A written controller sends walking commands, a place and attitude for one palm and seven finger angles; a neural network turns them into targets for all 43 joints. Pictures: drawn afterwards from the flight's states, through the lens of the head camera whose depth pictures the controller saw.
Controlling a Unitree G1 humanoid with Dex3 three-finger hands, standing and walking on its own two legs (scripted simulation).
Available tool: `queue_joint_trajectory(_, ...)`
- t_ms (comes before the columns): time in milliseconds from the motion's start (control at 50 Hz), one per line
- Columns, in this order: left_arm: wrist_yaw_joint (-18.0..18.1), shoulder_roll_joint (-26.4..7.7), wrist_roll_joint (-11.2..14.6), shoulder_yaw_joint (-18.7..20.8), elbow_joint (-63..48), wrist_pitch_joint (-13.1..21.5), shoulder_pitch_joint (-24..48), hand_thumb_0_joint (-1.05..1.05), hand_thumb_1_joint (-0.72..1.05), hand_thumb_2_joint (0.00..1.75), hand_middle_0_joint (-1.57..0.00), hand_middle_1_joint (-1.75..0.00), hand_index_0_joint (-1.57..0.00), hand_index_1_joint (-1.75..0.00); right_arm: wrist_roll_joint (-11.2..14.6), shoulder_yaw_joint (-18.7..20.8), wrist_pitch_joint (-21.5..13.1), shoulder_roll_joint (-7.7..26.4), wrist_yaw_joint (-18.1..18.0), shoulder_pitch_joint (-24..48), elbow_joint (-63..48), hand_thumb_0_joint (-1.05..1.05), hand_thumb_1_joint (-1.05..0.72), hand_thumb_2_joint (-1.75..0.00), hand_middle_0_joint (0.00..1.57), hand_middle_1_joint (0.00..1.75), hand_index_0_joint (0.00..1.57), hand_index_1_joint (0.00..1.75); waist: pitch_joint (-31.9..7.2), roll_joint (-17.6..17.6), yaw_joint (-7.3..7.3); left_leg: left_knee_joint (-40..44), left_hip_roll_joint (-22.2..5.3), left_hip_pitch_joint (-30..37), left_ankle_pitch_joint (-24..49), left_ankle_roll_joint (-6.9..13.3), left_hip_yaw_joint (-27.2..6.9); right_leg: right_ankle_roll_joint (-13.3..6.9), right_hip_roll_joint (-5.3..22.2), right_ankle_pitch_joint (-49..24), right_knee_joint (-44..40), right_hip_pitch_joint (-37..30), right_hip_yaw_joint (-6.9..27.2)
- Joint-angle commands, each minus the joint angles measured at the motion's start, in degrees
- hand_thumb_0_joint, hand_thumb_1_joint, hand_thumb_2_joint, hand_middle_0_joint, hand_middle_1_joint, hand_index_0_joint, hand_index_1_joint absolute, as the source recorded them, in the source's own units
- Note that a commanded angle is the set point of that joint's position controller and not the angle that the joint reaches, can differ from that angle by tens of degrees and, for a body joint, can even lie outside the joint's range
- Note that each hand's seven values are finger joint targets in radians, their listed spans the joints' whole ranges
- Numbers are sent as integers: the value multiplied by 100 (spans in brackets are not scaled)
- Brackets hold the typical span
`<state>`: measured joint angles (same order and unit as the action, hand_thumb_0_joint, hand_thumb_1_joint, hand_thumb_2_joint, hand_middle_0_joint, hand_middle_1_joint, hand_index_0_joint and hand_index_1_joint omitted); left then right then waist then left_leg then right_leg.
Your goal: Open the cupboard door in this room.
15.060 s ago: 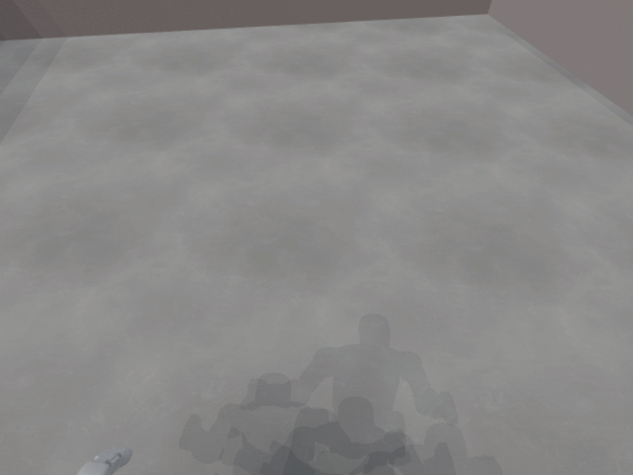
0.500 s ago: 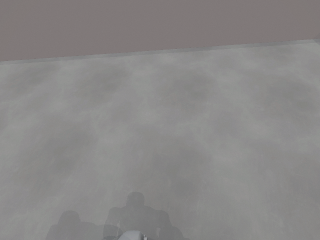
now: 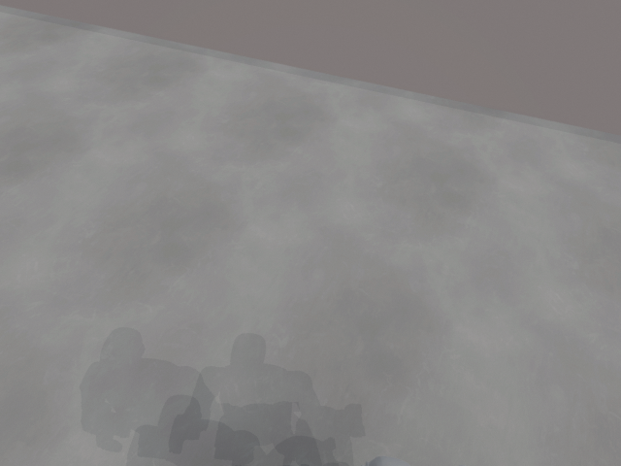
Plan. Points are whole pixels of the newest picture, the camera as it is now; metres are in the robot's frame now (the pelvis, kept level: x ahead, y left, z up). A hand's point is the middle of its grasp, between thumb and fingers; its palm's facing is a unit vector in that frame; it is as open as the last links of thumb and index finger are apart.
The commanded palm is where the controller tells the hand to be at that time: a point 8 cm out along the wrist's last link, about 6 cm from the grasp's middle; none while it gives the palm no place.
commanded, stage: turn or walk to find it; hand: left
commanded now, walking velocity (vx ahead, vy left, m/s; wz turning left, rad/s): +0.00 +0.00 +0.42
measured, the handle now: out of the picture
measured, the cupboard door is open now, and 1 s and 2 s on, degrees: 0 0 0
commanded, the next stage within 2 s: none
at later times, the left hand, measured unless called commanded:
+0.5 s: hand out of the picture +0.04 +0.13 -0.14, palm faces +0.21 -0.94 -0.28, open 7.4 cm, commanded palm none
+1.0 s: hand out of the picture -0.10 +0.19 -0.18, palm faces +0.47 -0.85 -0.23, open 7.4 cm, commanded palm none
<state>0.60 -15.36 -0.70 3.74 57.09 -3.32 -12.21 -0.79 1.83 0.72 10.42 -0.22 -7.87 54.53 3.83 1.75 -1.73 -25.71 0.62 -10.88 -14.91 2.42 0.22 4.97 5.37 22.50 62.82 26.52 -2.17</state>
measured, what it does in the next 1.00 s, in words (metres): steps on the spot, turning left: right foot, then left foot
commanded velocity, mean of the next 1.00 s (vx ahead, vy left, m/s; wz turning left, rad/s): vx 0.00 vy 0.00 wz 0.42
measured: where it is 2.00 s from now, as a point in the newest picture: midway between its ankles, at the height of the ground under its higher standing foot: outside the picture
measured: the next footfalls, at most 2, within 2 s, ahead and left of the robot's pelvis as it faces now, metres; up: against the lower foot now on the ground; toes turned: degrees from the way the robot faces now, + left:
right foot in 0.28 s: +0.04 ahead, -0.14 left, +0.00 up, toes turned +3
left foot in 0.80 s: -0.04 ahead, +0.08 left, +0.00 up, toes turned +26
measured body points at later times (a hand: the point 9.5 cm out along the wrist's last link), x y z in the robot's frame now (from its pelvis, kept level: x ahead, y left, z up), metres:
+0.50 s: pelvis -0.01 -0.07 +0.00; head +0.02 -0.10 +0.44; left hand +0.03 +0.18 -0.12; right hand +0.05 -0.32 -0.18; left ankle -0.08 +0.09 -0.64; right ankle +0.00 -0.15 -0.74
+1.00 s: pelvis -0.04 -0.02 +0.00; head -0.03 +0.02 +0.45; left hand -0.13 +0.23 -0.16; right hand +0.17 -0.19 -0.13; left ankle -0.08 +0.06 -0.74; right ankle +0.00 -0.17 -0.66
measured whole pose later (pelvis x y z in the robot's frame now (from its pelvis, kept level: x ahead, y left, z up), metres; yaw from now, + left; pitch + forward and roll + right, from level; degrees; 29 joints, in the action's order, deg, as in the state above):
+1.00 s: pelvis -0.04 -0.02 +0.00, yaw +25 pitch -1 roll -2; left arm 0.7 -14.8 -0.6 3.5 57.5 -3.5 -12.8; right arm -0.8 1.9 0.9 11.0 -0.2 -6.9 54.3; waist 4.5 1.6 -2.0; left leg -27.5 0.1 -11.3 -15.1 2.6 1.6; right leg 4.5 5.7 24.6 62.9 25.5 -3.0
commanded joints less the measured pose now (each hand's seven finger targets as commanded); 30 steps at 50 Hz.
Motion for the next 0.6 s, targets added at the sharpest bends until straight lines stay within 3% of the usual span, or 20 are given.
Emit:
queue_joint_trajectory(0,49,-286,-6,43,-527,152,265,0,90,90,-20,-30,-20,-30,-18,339,-71,1175,-119,-641,-164,0,-90,-90,20,30,20,30,-595,-867,325,452,-1440,1113,3853,683,-1250,100,33,79,-237,586,119)
queue_joint_trajectory(60,63,-219,11,14,-677,153,530,0,90,90,-20,-30,-20,-30,-50,370,-46,1178,-111,-721,-164,0,-90,-90,20,30,20,30,-523,-923,399,425,-1480,943,3668,786,-1568,79,-32,292,-738,412,148)
queue_joint_trajectory(140,68,-145,45,-7,-749,189,535,0,90,90,-20,-30,-20,-30,-81,401,9,1197,-93,-550,-217,0,-90,-90,20,30,20,30,-527,-1061,344,295,-1340,440,3429,739,-1770,-21,-240,353,-1826,-358,37)
queue_joint_trajectory(180,74,-160,57,5,-719,224,313,0,90,90,-20,-30,-20,-30,-76,418,19,1213,-79,-463,-253,0,-90,-90,20,30,20,30,-639,-1102,239,147,-1208,217,3288,646,-1836,-77,-354,-68,-2498,-834,-48)
queue_joint_trajectory(220,86,-273,47,40,-610,299,-93,0,90,90,-20,-30,-20,-30,-29,416,27,1115,-58,-356,-266,0,-90,-90,20,30,20,30,-698,-781,-9,-226,-922,-527,2306,339,-1739,-127,-269,-1176,-3785,-1920,-43)
queue_joint_trajectory(240,118,-555,0,93,-574,361,-298,0,90,90,-20,-30,-20,-30,21,387,13,878,-26,-453,-291,0,-90,-90,20,30,20,30,-873,-71,-62,-730,-530,-1272,1072,23,-1416,-277,401,-1545,-4258,-2800,528)
queue_joint_trajectory(260,160,-1051,-85,196,-575,406,-444,0,90,90,-20,-30,-20,-30,36,323,7,507,-3,-480,-425,0,-90,-90,20,30,20,30,-876,1502,-133,-2040,319,-2234,-1388,-380,-440,-873,1866,-2351,-4417,-3216,1950)
queue_joint_trajectory(280,157,-1096,-36,173,-645,372,-486,0,90,90,-20,-30,-20,-30,5,402,90,792,-30,-320,-466,0,-90,-90,20,30,20,30,-718,1167,-202,-3153,207,-2021,-2069,-376,-529,-1392,2347,-2491,-4568,-2232,2101)
queue_joint_trajectory(300,177,-883,-26,180,-735,373,-65,0,90,90,-20,-30,-20,-30,-20,434,174,824,-11,-450,-365,0,-90,-90,20,30,20,30,-524,937,7,-3832,61,-1971,-1708,-356,-721,-1470,2073,-1601,-4763,-1720,1750)
queue_joint_trajectory(320,195,-730,-16,173,-833,337,295,0,90,90,-20,-30,-20,-30,-34,461,227,794,15,-515,-260,0,-90,-90,20,30,20,30,-269,857,134,-4200,-27,-2010,-1433,-366,-657,-1353,1855,-1085,-4858,-1444,1536)
queue_joint_trajectory(340,169,-582,-10,102,-887,337,480,0,90,90,-20,-30,-20,-30,-57,450,254,776,52,-592,-123,0,-90,-90,20,30,20,30,-42,607,241,-4462,-100,-2012,-1072,-413,-570,-1181,1511,-1007,-4792,-1272,1109)
queue_joint_trajectory(380,135,-383,-7,38,-893,402,484,0,90,90,-20,-30,-20,-30,-61,421,263,677,96,-830,-8,0,-90,-90,20,30,20,30,-61,605,335,-4600,-139,-2052,-582,-518,-412,-996,1197,-1536,-4660,-1395,417)
queue_joint_trajectory(440,142,-362,-21,43,-786,436,173,0,90,90,-20,-30,-20,-30,-49,404,273,680,104,-773,10,0,-90,-90,20,30,20,30,-145,827,227,-4459,-220,-2088,-414,-635,-330,-1005,1185,-1900,-4628,-1680,214)
queue_joint_trajectory(580,138,-573,-88,116,-528,410,-415,0,90,90,-20,-30,-20,-30,-22,303,247,587,86,-166,-114,0,-90,-90,20,30,20,30,-266,793,-42,-3113,-305,-1823,-1022,-685,-8,-1257,1472,-2883,-4354,-2158,86)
